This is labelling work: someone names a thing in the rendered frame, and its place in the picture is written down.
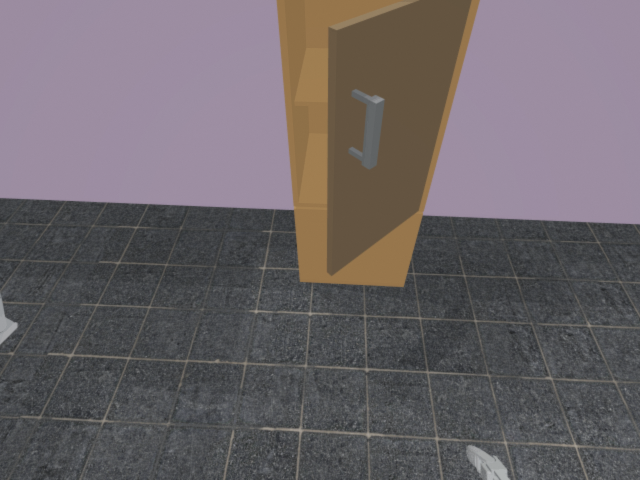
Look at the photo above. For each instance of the cupboard door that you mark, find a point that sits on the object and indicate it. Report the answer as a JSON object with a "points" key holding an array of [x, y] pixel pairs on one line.
{"points": [[406, 54]]}

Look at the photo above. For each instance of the right robot hand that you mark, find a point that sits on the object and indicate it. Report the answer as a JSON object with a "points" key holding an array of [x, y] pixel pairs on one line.
{"points": [[489, 467]]}

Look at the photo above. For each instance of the handle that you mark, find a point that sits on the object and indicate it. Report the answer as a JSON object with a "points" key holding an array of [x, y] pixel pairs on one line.
{"points": [[373, 123]]}

